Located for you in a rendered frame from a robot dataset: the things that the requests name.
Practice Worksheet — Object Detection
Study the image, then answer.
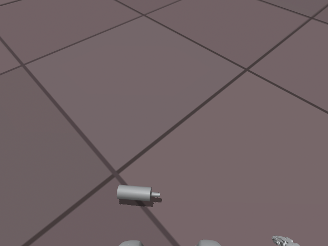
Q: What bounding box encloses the right robot hand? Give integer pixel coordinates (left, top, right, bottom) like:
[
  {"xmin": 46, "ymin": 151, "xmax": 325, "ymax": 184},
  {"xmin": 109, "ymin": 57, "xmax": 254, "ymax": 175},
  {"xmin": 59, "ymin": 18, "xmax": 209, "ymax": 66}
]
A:
[{"xmin": 272, "ymin": 235, "xmax": 300, "ymax": 246}]

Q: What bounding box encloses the bottle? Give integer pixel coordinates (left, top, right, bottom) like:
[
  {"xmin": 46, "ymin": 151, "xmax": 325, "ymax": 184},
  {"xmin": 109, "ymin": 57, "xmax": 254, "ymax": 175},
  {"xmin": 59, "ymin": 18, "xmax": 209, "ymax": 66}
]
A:
[{"xmin": 117, "ymin": 185, "xmax": 160, "ymax": 201}]

